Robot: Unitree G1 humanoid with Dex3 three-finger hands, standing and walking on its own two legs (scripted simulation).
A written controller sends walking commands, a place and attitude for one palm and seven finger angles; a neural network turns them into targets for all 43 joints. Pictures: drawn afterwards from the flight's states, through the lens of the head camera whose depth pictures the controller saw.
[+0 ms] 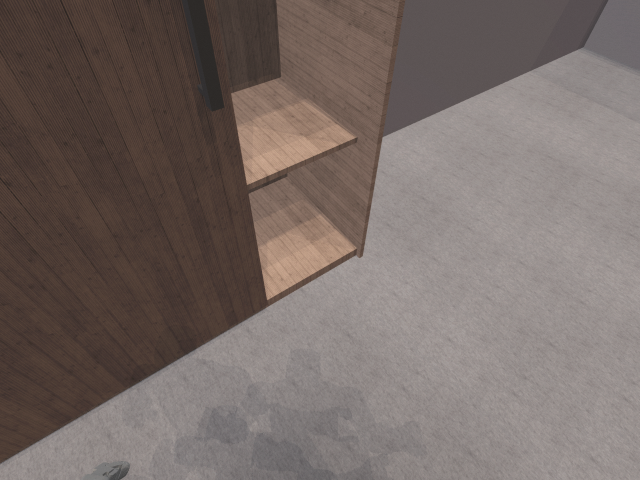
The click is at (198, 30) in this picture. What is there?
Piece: wardrobe's sliding door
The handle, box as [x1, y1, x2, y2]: [182, 0, 223, 111]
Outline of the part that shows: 182,0 201,83 197,85 198,90 204,96 206,105 212,111 223,107 223,103 203,0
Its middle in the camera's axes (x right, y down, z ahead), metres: -0.20 -0.34 +0.57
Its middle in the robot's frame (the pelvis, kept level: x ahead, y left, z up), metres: +0.69 +0.24 +0.25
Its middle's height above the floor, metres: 1.02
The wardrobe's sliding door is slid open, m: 0.42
